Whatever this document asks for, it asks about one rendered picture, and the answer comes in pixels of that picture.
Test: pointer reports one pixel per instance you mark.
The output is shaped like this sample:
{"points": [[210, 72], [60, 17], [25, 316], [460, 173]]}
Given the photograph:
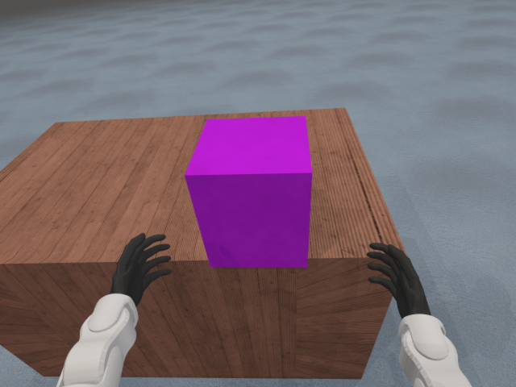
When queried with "left robot hand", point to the left robot hand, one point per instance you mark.
{"points": [[130, 276]]}

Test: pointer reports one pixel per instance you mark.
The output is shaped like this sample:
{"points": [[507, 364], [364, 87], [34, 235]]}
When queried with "left robot forearm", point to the left robot forearm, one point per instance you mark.
{"points": [[106, 336]]}

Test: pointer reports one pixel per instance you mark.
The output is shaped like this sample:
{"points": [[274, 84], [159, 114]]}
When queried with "carton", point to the carton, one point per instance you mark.
{"points": [[250, 184]]}

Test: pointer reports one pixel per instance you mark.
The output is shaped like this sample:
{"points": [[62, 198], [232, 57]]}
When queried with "right robot hand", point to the right robot hand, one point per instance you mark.
{"points": [[405, 285]]}

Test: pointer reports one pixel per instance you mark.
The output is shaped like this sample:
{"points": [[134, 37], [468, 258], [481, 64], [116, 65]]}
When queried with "right robot forearm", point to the right robot forearm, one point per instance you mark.
{"points": [[427, 356]]}

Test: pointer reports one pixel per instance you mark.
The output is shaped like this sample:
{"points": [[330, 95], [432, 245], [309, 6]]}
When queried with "pedestal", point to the pedestal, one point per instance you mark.
{"points": [[74, 198]]}

